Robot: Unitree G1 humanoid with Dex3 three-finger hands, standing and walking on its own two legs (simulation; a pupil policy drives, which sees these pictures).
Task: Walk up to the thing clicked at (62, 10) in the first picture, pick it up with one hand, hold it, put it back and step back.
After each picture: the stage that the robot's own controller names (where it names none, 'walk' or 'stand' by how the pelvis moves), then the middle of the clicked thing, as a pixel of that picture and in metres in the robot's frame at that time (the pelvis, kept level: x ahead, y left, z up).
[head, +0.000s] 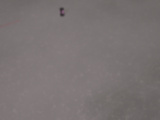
stand; (62, 12) +2.13 +0.28 -0.72
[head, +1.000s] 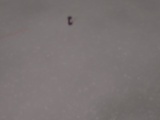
walk; (69, 20) +2.01 +0.32 -0.72
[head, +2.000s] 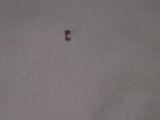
walk; (67, 35) +1.41 +0.24 -0.71
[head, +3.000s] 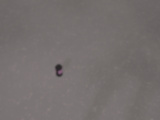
walk; (58, 70) +0.89 +0.21 -0.70
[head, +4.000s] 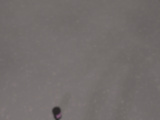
walk; (57, 113) +0.52 +0.17 -0.71
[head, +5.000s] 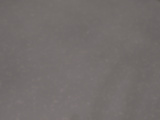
stand; out of the picture +0.35 +0.15 -0.70
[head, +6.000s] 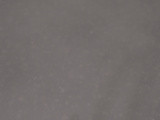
stand; out of the picture +0.34 +0.15 -0.72
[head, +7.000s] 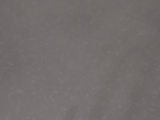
stand; out of the picture +0.35 +0.17 -0.70
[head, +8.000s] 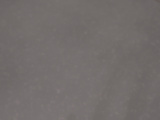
stand; out of the picture +0.35 +0.18 -0.73
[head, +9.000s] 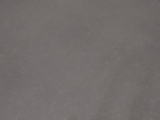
stand; out of the picture +0.34 +0.17 -0.73
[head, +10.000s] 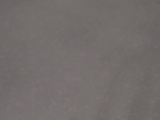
stand; out of the picture +0.34 +0.18 -0.73
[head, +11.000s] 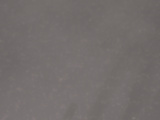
go down; out of the picture +0.36 +0.17 -0.71
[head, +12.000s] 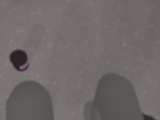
go down; (20, 61) +0.44 +0.20 -0.29
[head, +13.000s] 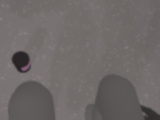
close in; (22, 62) +0.44 +0.20 -0.28
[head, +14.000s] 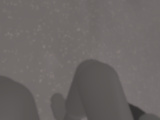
close in; out of the picture +0.43 +0.24 -0.22
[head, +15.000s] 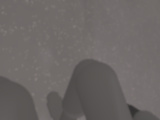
close; out of the picture +0.42 +0.24 -0.23
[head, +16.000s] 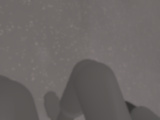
lift; out of the picture +0.38 +0.21 -0.23
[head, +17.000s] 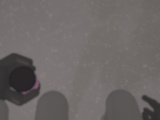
lift; (26, 83) +0.32 +0.19 -0.03
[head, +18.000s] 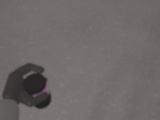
hold; (38, 91) +0.32 +0.16 +0.03
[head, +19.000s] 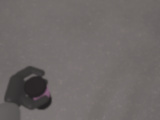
hold; (39, 94) +0.32 +0.16 +0.01
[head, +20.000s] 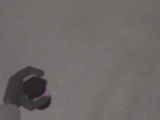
crouch; (38, 94) +0.31 +0.16 +0.01
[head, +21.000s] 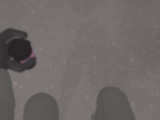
crouch; (23, 55) +0.43 +0.18 -0.08
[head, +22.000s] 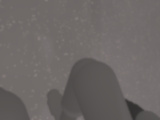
lower; out of the picture +0.43 +0.26 -0.23
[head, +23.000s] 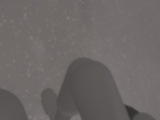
lower; out of the picture +0.44 +0.26 -0.24
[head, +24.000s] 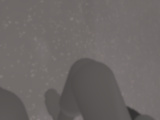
lower; out of the picture +0.44 +0.26 -0.23
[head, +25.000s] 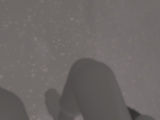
lower; out of the picture +0.44 +0.26 -0.22
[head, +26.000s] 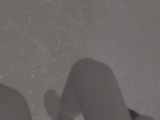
loosen; out of the picture +0.43 +0.23 -0.23
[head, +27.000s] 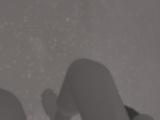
withdraw; out of the picture +0.43 +0.24 -0.24
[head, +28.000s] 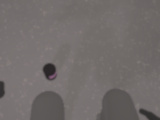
walk; (50, 72) +0.45 +0.15 -0.40
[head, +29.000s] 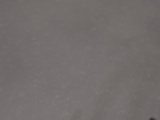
stand; out of the picture +0.38 +0.12 -0.66
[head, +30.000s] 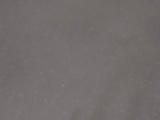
stand; out of the picture +0.39 +0.13 -0.67
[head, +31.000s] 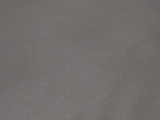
stand; out of the picture +0.40 +0.12 -0.71
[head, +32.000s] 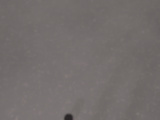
walk; out of the picture +0.43 +0.10 -0.70
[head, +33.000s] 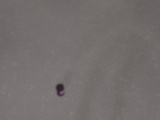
walk; (60, 90) +0.60 +0.14 -0.70
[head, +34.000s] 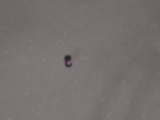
walk; (68, 61) +0.91 +0.15 -0.69
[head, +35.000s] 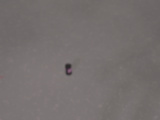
stand; (68, 69) +0.98 +0.15 -0.71
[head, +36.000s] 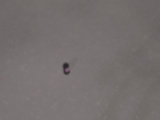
stand; (66, 68) +1.00 +0.17 -0.73
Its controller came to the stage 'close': yes
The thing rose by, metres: 0.73
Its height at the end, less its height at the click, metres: +0.00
